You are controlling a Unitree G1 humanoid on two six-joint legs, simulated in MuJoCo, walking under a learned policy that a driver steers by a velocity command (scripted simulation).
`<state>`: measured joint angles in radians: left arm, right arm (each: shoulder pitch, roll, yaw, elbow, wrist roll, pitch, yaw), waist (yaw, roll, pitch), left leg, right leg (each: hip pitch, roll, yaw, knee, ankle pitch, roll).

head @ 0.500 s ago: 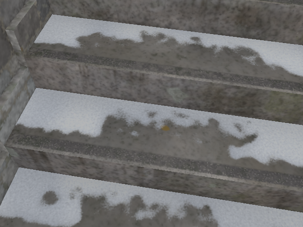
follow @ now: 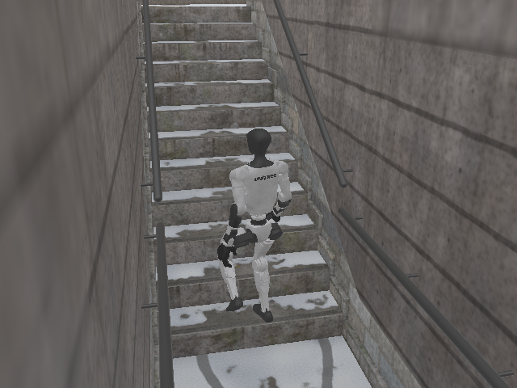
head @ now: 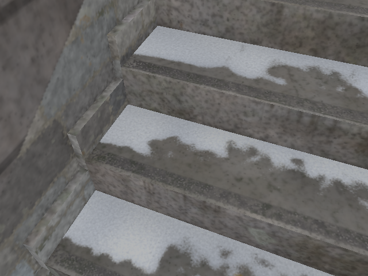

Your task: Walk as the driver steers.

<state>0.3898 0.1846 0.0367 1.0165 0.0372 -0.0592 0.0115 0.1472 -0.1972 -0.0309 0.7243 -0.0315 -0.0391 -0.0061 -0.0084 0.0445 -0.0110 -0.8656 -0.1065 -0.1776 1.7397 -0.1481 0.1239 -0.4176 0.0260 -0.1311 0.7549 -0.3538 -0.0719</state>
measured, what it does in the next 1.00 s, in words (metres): climbs, turning right: left foot 0.17 m higher, then right foot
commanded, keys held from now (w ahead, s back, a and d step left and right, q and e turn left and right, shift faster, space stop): w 0.14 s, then w+e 0.12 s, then e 0.74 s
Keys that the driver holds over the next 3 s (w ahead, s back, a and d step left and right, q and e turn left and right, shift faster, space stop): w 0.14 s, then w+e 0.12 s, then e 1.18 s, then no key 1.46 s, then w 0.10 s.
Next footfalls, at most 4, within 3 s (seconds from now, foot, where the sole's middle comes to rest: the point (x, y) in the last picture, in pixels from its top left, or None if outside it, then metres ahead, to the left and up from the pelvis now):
0.40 left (143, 253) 0.53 0.17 -0.58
0.96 right None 0.42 -0.08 -0.58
1.28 left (159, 259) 0.51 0.12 -0.58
1.70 right None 0.40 -0.08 -0.58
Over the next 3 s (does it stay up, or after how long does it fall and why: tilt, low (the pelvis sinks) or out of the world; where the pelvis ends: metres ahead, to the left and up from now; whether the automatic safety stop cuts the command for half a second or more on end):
stays up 0.45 0.04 0.20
